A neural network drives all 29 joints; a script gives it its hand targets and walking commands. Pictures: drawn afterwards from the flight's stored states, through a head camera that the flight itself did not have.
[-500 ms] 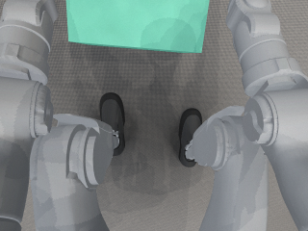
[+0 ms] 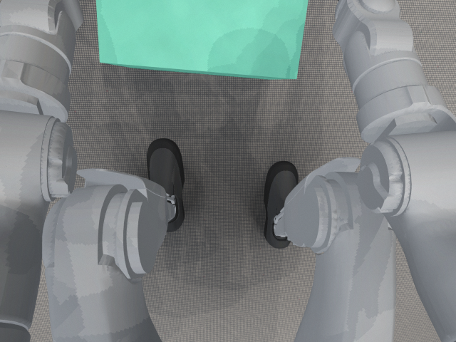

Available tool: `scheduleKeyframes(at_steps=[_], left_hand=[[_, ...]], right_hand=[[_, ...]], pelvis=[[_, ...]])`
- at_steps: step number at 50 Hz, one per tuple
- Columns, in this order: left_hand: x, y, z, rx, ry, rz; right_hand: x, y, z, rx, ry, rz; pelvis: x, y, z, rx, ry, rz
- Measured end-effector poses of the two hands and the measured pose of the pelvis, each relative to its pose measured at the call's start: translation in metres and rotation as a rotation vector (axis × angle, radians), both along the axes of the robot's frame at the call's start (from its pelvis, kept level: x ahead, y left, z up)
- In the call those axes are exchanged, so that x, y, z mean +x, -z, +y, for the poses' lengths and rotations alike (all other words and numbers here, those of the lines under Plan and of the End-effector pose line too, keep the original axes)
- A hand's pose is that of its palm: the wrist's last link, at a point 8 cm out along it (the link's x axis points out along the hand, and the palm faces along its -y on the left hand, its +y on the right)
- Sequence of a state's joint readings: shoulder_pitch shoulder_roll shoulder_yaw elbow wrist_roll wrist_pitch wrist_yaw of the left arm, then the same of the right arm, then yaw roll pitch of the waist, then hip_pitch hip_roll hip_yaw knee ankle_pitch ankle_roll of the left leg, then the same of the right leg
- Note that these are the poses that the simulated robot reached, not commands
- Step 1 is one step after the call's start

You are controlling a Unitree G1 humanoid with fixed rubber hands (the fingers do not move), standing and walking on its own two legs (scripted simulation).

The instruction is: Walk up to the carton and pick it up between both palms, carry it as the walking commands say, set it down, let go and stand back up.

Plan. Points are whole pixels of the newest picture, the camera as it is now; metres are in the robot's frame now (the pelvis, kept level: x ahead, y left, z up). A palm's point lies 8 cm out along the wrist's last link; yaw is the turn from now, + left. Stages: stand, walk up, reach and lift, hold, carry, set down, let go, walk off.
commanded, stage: reach and lift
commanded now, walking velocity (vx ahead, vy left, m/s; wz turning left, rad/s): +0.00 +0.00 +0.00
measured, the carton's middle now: (204, 13) +0.52 +0.06 -0.27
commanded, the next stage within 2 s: none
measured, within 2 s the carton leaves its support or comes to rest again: leaves its support in 0.32 s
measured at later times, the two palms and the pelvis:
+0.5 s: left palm out of the picture +0.55 +0.23 -0.16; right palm out of the picture +0.56 -0.11 -0.14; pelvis -0.01 +0.00 +0.00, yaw +0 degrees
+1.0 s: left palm out of the picture +0.55 +0.22 -0.10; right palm out of the picture +0.55 -0.11 -0.09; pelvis -0.02 -0.01 +0.01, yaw +1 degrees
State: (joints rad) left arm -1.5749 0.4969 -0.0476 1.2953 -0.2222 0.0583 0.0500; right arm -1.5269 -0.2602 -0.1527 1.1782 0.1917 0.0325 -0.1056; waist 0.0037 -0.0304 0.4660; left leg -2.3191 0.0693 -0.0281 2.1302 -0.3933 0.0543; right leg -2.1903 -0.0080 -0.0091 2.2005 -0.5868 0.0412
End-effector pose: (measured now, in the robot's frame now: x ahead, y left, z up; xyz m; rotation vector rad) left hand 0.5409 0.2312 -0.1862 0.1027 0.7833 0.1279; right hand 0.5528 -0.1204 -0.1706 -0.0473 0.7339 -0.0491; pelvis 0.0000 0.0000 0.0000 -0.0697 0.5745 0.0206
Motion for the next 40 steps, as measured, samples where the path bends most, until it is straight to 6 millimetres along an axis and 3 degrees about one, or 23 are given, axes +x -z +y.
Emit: scheduleKeyframes(at_steps=[13,26,34,40], left_hand=[[0.003,-0.003,-0.002,0.042,0.021,0.004],[0.007,-0.028,-0.003,0.082,0.001,-0.022],[0.009,-0.058,-0.007,0.059,-0.037,-0.063],[0.006,-0.061,-0.008,0.029,-0.081,-0.056]], right_hand=[[0.001,-0.003,0.002,-0.028,0.016,0.004],[0.004,-0.029,0.006,-0.037,0.042,-0.038],[0.002,-0.057,0.008,-0.078,0.120,-0.077],[0.000,-0.060,0.009,-0.075,0.132,-0.070]], pelvis=[[-0.002,0.000,-0.001,0.002,0.002,-0.020],[-0.009,-0.001,-0.002,0.007,0.003,-0.078],[-0.013,-0.004,-0.004,0.014,0.002,-0.123],[-0.014,-0.005,-0.007,0.022,0.004,-0.131]])
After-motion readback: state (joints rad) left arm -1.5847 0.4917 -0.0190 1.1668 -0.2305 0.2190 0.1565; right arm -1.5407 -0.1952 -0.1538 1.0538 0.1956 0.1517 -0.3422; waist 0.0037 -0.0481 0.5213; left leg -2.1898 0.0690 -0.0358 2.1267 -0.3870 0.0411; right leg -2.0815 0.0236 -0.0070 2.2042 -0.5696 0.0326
